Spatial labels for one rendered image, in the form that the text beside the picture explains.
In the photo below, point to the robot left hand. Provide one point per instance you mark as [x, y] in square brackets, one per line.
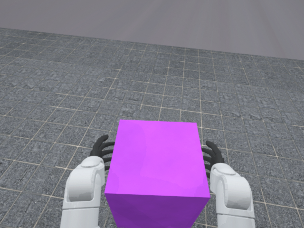
[98, 149]

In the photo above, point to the left robot forearm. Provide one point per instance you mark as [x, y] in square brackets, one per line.
[83, 193]

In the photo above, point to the carton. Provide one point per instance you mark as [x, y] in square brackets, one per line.
[157, 176]

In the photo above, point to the right robot forearm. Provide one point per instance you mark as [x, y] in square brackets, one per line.
[234, 200]

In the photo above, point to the robot right hand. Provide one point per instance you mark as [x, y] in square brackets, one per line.
[215, 154]

